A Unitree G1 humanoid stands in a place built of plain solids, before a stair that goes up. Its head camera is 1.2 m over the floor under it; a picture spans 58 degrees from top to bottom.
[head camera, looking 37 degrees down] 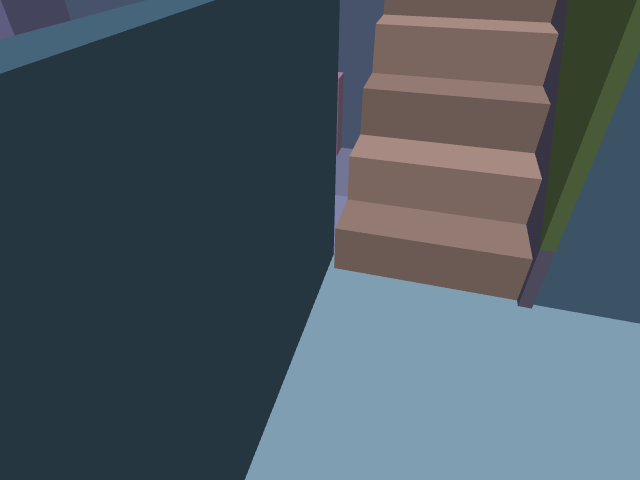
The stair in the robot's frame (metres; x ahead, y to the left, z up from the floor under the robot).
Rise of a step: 0.21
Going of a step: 0.23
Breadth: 0.73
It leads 15 degrees to the right of straight ahead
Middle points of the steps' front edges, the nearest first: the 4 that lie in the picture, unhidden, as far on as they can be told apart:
1.30 -0.41 0.21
1.52 -0.47 0.41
1.73 -0.53 0.62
1.95 -0.59 0.82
